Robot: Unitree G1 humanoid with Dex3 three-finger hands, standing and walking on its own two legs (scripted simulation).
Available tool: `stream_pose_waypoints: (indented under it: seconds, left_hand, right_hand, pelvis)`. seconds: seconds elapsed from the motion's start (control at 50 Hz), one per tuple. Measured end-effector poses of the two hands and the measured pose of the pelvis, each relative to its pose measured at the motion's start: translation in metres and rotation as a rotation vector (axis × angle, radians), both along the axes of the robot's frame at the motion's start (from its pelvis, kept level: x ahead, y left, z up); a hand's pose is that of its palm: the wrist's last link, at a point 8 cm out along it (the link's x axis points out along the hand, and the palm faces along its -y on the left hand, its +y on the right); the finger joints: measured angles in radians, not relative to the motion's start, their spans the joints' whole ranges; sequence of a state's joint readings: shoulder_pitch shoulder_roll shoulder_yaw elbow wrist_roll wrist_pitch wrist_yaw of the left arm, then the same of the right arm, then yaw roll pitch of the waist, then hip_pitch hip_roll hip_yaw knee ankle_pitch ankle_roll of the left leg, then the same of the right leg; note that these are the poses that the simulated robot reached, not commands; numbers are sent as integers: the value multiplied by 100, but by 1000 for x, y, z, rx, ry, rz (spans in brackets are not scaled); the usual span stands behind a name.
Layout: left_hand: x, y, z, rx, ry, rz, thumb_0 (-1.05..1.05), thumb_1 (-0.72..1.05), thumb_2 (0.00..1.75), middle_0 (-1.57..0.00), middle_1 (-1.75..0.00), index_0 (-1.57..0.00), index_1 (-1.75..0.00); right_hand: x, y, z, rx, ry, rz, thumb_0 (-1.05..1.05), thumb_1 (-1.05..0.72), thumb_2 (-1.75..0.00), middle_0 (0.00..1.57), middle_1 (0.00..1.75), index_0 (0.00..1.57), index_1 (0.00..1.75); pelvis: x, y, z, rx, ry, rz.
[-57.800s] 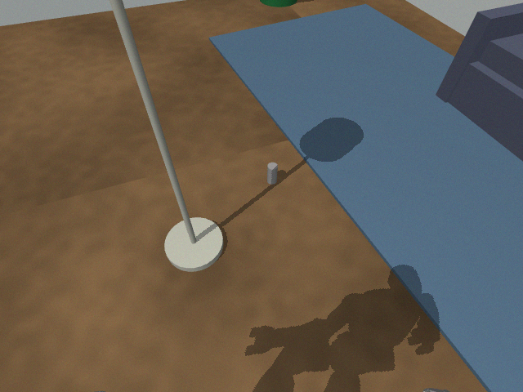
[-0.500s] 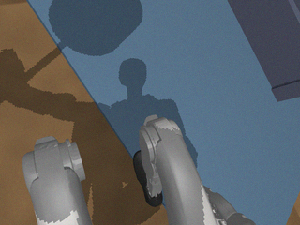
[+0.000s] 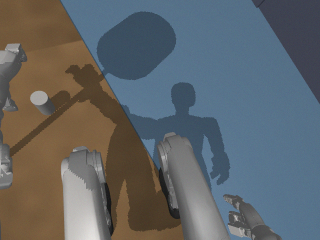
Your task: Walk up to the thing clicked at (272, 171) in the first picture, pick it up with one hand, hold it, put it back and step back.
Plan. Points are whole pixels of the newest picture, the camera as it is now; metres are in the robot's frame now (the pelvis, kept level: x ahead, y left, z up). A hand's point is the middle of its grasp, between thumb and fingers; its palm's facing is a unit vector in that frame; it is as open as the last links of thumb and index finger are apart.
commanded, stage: withdraw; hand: left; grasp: from above
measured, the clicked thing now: (43, 103) +0.52 +0.30 -0.34
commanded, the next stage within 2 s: home in 0.40 s
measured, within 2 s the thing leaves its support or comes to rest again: neither
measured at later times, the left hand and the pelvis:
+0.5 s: hand out of the picture +0.50 +0.35 -0.09, palm faces -0.34 -0.07 -0.94, open 13.7 cm; pelvis +0.00 +0.01 -0.02, yaw +1 degrees
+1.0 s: hand out of the picture +0.36 +0.30 +0.00, palm faces -0.29 -0.53 -0.80, open 12.9 cm; pelvis -0.01 +0.02 +0.10, yaw +4 degrees
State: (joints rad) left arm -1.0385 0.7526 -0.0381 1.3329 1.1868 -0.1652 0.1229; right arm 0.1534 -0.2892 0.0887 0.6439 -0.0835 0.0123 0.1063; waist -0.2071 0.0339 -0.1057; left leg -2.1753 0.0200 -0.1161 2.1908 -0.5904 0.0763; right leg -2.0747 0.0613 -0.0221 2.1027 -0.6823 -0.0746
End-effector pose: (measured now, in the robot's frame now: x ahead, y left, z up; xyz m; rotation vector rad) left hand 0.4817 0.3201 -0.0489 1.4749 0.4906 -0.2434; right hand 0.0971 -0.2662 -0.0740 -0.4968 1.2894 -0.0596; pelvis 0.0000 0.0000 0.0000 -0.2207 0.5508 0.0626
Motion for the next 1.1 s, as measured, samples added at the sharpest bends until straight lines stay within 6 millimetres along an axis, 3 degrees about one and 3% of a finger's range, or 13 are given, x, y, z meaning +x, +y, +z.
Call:
stream_pose_waypoints:
  seconds: [0.16,0.28,0.34,0.42,0.54,0.68,0.76,0.88,0.98,1.1]
  left_hand:
    - [-10,7,-40,-8,2,-20,1,-50,98,-12,-99,-11,-99]
    - [-9,21,-57,3,-64,-2,1,-51,99,-11,-100,-11,-99]
    - [-2,27,-46,17,-117,14,0,-51,99,-11,-100,-10,-99]
    - [9,30,-17,40,-150,39,0,-51,100,-10,-100,-10,-100]
    - [18,18,23,52,-76,44,0,-45,102,-14,-100,-14,-100]
    - [6,-16,25,-37,18,-20,0,-43,81,-17,-79,-16,-78]
    - [-10,-22,29,-109,-48,-17,1,-34,65,-16,-57,-15,-57]
    - [-59,-6,59,-218,-126,140,1,-10,50,-14,-33,-14,-32]
    - [-114,6,98,-346,-89,278,0,7,48,-14,-24,-14,-23]
    - [-169,3,144,-517,-50,394,1,34,59,-16,-24,-16,-23]
  right_hand:
    - [-49,1,-2,-57,99,-43,0,-90,-89,21,30,20,30]
    - [-65,7,-17,-64,138,-72,0,-90,-89,21,30,20,30]
    - [-63,11,-24,-52,137,-91,0,-90,-89,21,30,20,30]
    - [-53,16,-28,-20,117,-107,0,-90,-89,21,30,20,30]
    - [-37,19,-18,18,80,-110,0,-90,-89,21,30,20,30]
    - [-35,14,3,15,71,-97,0,-90,-89,21,30,20,30]
    - [-36,11,12,14,69,-109,0,-90,-89,21,30,20,30]
    - [-20,16,32,35,28,-131,0,-90,-89,21,30,20,30]
    - [17,31,71,58,-65,-85,1,-90,-89,21,30,20,30]
    - [74,52,136,81,-257,18,1,-90,-89,21,30,20,30]
  pelvis:
    - [-6,9,-16,-25,0,10]
    - [-6,11,-35,-37,5,23]
    - [-5,11,-37,-38,10,27]
    - [-4,10,-32,-31,17,28]
    - [-3,8,-10,-10,23,23]
    - [-4,8,14,2,15,17]
    - [-5,10,22,-4,10,22]
    - [-6,14,52,1,-14,34]
    - [-6,18,95,21,-58,50]
    - [0,22,147,38,-128,78]
